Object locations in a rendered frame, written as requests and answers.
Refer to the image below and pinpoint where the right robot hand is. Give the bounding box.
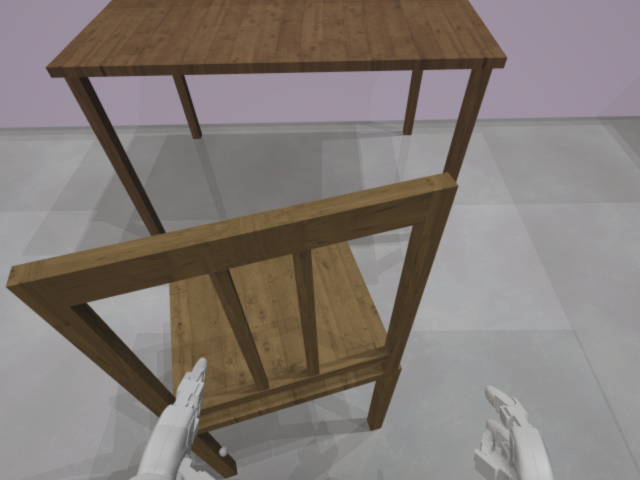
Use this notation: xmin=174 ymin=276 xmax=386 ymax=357
xmin=475 ymin=385 xmax=556 ymax=480

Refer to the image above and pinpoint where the chair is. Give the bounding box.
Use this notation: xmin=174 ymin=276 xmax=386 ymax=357
xmin=6 ymin=172 xmax=458 ymax=478

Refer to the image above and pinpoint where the left robot hand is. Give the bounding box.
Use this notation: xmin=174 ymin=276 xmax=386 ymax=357
xmin=137 ymin=358 xmax=216 ymax=480

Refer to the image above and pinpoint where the table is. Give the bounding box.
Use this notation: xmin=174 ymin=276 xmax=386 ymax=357
xmin=46 ymin=0 xmax=507 ymax=236

